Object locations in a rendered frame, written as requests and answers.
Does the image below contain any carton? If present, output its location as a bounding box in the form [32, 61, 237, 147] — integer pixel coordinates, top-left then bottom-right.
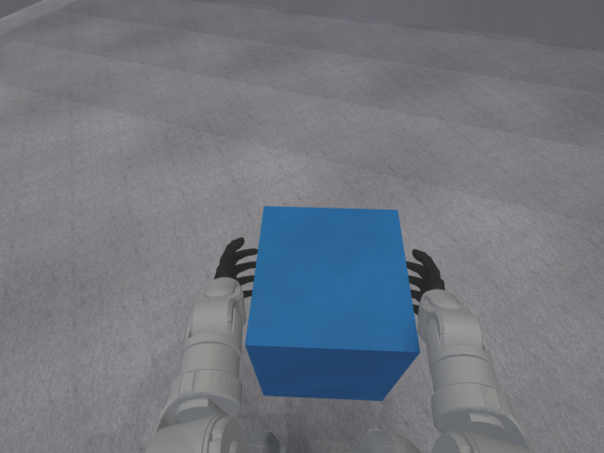
[245, 206, 420, 401]

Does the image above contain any robot left hand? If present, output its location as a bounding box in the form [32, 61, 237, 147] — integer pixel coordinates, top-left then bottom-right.
[214, 237, 258, 298]

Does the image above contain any robot right forearm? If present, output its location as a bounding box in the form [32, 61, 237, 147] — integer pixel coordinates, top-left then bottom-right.
[417, 289, 534, 453]

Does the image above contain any robot left thigh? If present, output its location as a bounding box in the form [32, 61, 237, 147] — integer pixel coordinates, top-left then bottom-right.
[245, 431, 288, 453]

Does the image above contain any robot left upper arm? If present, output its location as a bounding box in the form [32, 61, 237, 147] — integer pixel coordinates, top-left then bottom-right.
[145, 414, 250, 453]

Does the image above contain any robot left forearm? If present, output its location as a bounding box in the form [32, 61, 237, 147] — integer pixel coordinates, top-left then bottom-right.
[145, 277, 246, 452]

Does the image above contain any robot right thigh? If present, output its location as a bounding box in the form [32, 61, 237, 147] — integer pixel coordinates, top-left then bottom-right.
[353, 430, 421, 453]

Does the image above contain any robot right upper arm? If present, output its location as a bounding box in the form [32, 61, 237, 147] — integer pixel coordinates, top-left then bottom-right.
[431, 428, 532, 453]

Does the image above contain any robot thigh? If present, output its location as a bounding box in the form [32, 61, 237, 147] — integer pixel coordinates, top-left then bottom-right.
[245, 431, 288, 453]
[353, 430, 421, 453]

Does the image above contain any robot right hand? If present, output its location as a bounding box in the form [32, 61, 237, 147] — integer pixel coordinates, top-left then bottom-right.
[406, 249, 445, 315]

